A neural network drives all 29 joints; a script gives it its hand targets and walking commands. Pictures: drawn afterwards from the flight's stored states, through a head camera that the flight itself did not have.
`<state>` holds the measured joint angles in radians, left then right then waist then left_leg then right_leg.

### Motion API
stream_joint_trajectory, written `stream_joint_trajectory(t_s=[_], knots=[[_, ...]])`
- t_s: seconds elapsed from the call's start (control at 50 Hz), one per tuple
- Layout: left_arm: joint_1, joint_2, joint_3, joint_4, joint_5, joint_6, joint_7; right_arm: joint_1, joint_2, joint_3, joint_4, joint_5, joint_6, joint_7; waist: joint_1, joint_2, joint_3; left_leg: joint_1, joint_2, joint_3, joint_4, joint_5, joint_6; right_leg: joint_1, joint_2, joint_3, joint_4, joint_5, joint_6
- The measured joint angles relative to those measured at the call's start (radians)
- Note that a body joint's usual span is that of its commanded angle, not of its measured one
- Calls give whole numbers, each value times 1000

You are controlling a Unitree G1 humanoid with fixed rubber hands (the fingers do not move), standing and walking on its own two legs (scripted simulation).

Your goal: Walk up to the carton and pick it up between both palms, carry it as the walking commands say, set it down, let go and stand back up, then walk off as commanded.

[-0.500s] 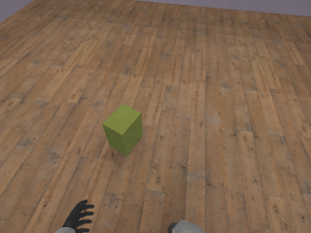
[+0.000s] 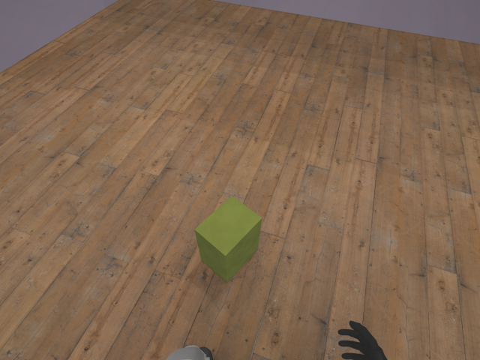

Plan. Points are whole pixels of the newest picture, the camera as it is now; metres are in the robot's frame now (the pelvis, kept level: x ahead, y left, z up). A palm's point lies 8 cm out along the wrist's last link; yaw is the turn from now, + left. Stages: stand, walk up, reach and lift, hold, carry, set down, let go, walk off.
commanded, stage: walk up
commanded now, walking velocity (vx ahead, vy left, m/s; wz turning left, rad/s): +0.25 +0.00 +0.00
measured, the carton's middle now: (229, 240) +0.63 +0.08 -0.63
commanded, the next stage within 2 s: none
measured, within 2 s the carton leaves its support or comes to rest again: neither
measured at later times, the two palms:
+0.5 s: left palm (144, 313) +0.21 +0.20 -0.12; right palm out of the picture +0.07 -0.25 -0.14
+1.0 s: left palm (134, 354) +0.14 +0.20 -0.13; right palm out of the picture +0.11 -0.24 -0.13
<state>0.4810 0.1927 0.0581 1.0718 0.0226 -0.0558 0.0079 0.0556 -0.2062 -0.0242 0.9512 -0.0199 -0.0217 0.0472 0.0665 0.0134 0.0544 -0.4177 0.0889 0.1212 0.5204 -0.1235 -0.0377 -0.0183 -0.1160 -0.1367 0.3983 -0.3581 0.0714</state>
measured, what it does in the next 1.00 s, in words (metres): walks ahead: left foot, then right foot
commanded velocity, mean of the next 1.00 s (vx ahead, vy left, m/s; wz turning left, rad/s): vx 0.08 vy -0.03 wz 0.00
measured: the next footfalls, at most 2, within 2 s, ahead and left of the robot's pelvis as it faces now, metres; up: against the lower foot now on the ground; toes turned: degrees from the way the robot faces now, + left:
left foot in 0.02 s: +0.15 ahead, +0.13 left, +0.00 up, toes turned +5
right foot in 0.44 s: +0.20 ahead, -0.14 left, +0.00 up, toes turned -6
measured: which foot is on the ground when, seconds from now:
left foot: up 0.00-0.00, down 0.02-1.00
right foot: down 0.00-0.02, up 0.04-0.42, down 0.44-1.00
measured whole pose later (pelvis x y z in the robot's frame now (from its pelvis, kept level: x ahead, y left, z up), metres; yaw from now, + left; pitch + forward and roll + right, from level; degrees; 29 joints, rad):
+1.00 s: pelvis +0.13 -0.02 +0.01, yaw +0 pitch -2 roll +0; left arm 0.26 0.16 0.04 1.11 0.00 0.00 0.02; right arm 0.32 -0.15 -0.02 1.14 -0.01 -0.01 -0.04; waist 0.00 0.00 0.03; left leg -0.09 0.08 0.06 0.35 -0.23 -0.06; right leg -0.19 -0.04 -0.10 0.37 -0.16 0.00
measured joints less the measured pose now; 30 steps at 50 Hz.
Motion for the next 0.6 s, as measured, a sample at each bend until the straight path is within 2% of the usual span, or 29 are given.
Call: stream_joint_trajectory(t_s=[0.04, 0.08, 0.12, 0.18, 0.28, 0.4, 0.44, 0.52, 0.6], knots=[[-21, 12, -5, -3, -5, 9, 1, 17, 8, -13, 10, -5, -26, -18, -13, -20, 1, 14, -9, 6, 21, -5, 38, -75, -10, 30, 211, -101, -22], [-80, 24, -5, -17, -5, 19, 4, 51, 13, -18, 26, 2, -32, -28, -12, -41, 16, 25, -14, 15, 51, -47, 61, -193, 10, 80, 477, -163, -47], [-133, 34, 0, -32, -3, 26, 3, 93, 14, -16, 43, 3, -32, -35, -22, -53, 19, 65, -12, 24, 13, -51, 61, -294, 26, 86, 634, -126, -58], [-193, 48, 11, -49, 1, 46, -7, 160, 13, -18, 66, 4, -35, -46, -55, -66, 13, 125, -6, 28, -54, -39, 57, -397, 36, 78, 705, -36, -54], [-267, 50, 8, -69, 4, 78, -23, 262, 9, -27, 94, -3, -38, -54, -96, -60, -8, 196, 6, 24, -126, -37, 46, -458, 30, 75, 606, 73, -36], [-345, 19, -18, -90, -14, 65, -11, 299, 33, -22, 126, 0, -25, -61, -118, -51, -3, 255, -4, 25, -160, -46, 21, -345, 38, 89, 212, 153, -23], [-352, 16, -23, -88, -16, 50, 0, 299, 47, -21, 130, 9, -14, -62, -115, -66, -5, 254, -21, 31, -120, -76, 6, -279, 34, 80, 73, 231, -29], [-344, -39, -33, -50, -15, 44, 7, 277, 34, -11, 124, 15, 20, -69, -108, 8, -5, 257, -5, -16, -77, -134, 4, -245, 68, 59, 58, 196, -79], [-324, -59, -40, -28, -18, 53, 12, 262, 34, -1, 123, 7, 28, -66, -99, 38, -19, 281, 4, -48, -125, -97, -9, -215, 92, 47, 12, 208, -93]])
